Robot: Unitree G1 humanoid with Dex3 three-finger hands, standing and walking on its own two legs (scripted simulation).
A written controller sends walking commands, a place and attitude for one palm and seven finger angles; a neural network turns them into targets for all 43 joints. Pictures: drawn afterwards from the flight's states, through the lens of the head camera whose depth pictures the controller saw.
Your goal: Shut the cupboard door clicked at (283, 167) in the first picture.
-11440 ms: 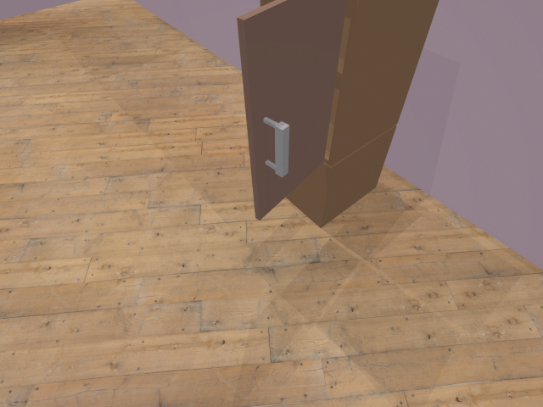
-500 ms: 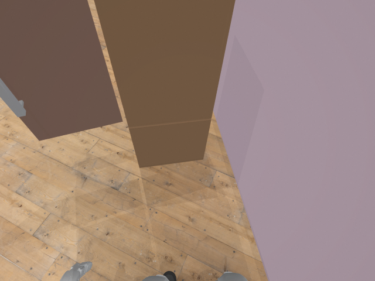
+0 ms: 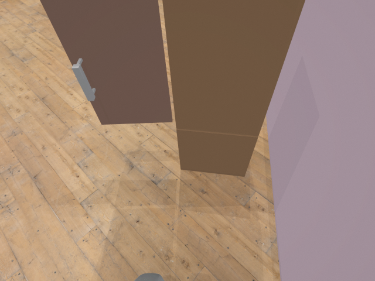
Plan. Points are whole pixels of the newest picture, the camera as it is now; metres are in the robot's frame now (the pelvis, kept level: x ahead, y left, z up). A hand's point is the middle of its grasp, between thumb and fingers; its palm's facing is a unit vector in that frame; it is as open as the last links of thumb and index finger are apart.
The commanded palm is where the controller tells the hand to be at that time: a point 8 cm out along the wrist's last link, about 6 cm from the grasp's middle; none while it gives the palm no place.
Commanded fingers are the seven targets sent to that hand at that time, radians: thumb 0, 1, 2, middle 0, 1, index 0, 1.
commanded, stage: take the last steps up to it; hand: left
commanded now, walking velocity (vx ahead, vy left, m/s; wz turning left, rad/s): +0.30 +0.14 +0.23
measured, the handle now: (85, 80) +0.77 +0.46 -0.06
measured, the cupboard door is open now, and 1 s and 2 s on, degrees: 100 100 100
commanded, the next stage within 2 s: come to a stop and stand still in 0.82 s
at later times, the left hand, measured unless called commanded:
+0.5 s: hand (103, 278) +0.14 +0.23 -0.17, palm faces +0.05 -0.97 -0.22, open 7.4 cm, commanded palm none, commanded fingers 0.00 0.90 0.90 -0.20 -0.30 -0.20 -0.30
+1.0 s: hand (108, 257) +0.19 +0.23 -0.18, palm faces +0.19 -0.97 -0.18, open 7.3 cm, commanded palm none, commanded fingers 0.00 0.90 0.90 -0.20 -0.30 -0.20 -0.30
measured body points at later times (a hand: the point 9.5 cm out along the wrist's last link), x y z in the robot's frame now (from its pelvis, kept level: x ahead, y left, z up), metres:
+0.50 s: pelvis +0.08 +0.03 +0.00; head +0.12 +0.03 +0.44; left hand +0.14 +0.28 -0.15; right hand +0.06 -0.20 -0.16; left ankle -0.01 +0.12 -0.74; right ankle +0.16 -0.08 -0.72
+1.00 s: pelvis +0.25 +0.07 +0.00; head +0.27 +0.08 +0.44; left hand +0.18 +0.28 -0.16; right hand +0.37 -0.15 -0.15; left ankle +0.33 +0.19 -0.73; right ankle +0.17 -0.07 -0.74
